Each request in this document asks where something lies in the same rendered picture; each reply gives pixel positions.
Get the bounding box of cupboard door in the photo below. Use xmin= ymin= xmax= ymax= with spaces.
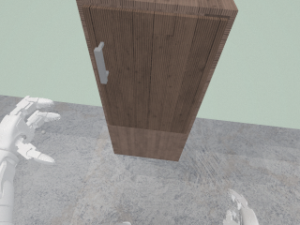
xmin=82 ymin=5 xmax=229 ymax=134

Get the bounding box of left robot forearm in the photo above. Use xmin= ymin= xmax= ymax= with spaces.
xmin=0 ymin=148 xmax=20 ymax=225

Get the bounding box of right robot hand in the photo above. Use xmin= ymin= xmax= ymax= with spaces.
xmin=223 ymin=188 xmax=260 ymax=225

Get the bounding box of handle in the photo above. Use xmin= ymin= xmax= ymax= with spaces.
xmin=94 ymin=41 xmax=109 ymax=84

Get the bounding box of left robot hand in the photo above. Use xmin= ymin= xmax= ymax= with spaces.
xmin=0 ymin=96 xmax=62 ymax=165

